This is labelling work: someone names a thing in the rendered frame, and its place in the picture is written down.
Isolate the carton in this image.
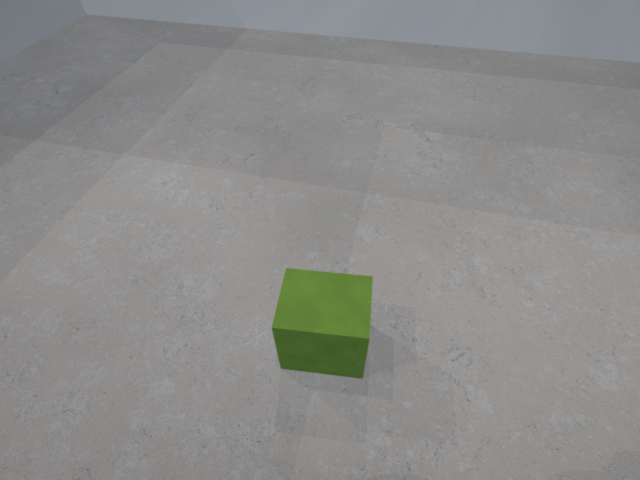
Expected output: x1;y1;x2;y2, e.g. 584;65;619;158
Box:
272;268;373;379

